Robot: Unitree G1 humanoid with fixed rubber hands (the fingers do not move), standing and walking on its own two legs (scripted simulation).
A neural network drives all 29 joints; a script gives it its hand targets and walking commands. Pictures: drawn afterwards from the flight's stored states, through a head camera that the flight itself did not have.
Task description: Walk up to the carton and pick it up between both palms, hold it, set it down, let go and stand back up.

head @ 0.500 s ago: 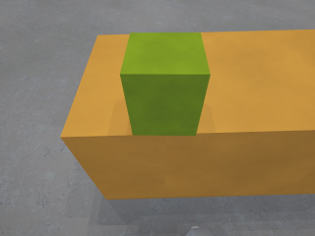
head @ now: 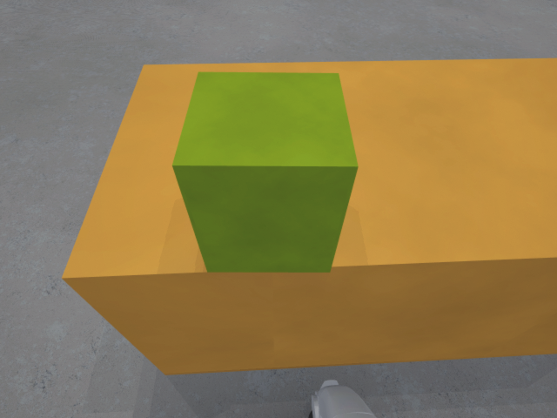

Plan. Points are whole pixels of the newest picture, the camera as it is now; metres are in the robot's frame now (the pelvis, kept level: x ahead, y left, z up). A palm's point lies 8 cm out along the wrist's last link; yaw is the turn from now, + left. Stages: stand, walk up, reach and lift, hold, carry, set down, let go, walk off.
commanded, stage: walk up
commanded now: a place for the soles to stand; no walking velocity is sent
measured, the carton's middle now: (268, 179) +0.45 +0.04 +0.08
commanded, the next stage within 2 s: none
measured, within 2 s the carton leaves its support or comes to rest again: neither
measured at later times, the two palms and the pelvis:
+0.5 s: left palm out of the picture +0.09 +0.31 -0.12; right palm out of the picture +0.06 -0.29 -0.10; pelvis +0.03 +0.01 +0.01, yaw +0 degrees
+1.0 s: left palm out of the picture +0.10 +0.30 -0.11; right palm out of the picture +0.11 -0.30 -0.10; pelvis +0.04 +0.00 +0.01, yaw -1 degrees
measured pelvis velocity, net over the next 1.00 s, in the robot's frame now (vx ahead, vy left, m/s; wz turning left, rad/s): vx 0.04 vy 0.00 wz -0.01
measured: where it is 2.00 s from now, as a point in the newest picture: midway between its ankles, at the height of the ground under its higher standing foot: outside the picture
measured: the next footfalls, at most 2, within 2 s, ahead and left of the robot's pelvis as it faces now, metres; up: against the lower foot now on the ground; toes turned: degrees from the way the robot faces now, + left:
left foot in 0.34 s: +0.07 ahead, +0.12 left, +0.00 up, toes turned +7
